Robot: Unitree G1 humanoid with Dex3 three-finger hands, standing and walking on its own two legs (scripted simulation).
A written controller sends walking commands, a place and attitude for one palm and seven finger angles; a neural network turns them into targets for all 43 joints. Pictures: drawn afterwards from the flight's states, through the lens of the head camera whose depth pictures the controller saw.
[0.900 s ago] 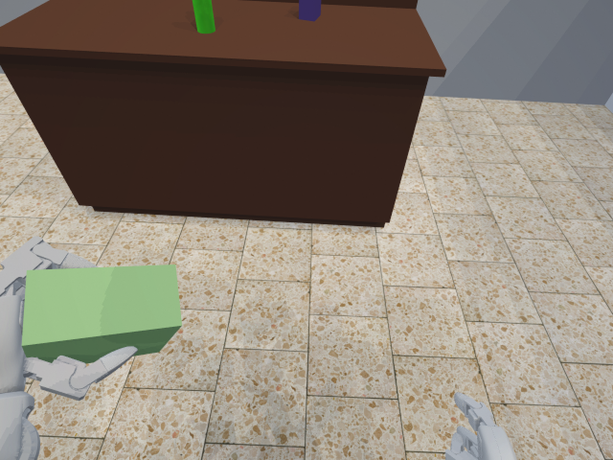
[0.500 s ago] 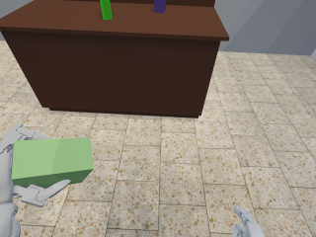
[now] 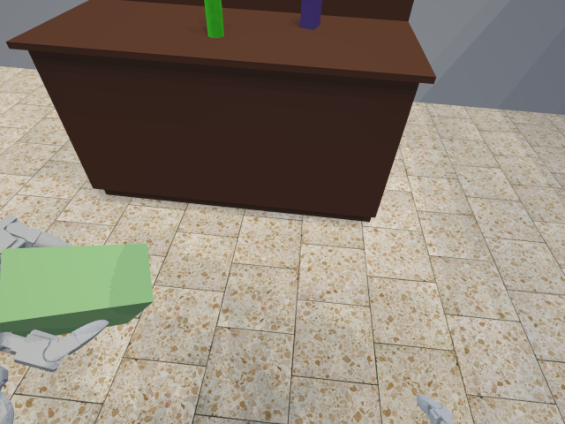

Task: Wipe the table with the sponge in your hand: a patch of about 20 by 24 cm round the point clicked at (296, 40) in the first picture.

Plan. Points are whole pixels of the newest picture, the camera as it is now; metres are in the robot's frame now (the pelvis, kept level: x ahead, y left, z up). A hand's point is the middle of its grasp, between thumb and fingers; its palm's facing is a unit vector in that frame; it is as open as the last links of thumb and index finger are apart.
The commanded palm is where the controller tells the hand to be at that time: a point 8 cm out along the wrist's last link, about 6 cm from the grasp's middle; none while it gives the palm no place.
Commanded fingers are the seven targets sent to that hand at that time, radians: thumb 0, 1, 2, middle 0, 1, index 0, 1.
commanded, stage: walk to a spot facing it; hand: left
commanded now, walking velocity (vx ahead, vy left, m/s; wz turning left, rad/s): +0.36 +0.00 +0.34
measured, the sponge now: (97, 290) +0.22 +0.21 +0.16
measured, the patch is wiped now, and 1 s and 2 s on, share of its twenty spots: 0.00 0.00 0.00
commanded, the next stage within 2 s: none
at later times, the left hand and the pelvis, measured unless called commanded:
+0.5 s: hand (49, 224) +0.29 +0.28 +0.19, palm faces +0.54 -0.74 -0.40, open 10.4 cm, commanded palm +0.22 +0.31 +0.19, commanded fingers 0.00 0.10 1.30 -1.20 -1.60 -1.20 -1.60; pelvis +0.10 +0.01 +0.00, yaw +9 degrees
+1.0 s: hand (142, 156) +0.42 +0.21 +0.19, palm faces +0.54 -0.67 -0.51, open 10.4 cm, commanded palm +0.34 +0.25 +0.19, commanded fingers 0.00 0.10 1.30 -1.20 -1.60 -1.20 -1.60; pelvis +0.26 -0.06 +0.01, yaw +16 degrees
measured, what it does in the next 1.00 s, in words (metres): walks ahead, turning left: left foot, then right foot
